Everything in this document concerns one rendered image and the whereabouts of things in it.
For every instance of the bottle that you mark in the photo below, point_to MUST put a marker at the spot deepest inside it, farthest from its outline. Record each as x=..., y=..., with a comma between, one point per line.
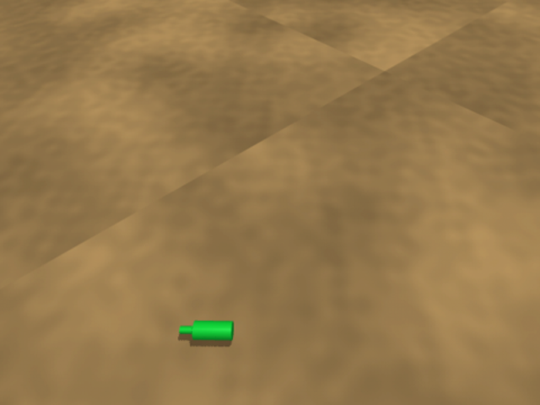
x=210, y=330

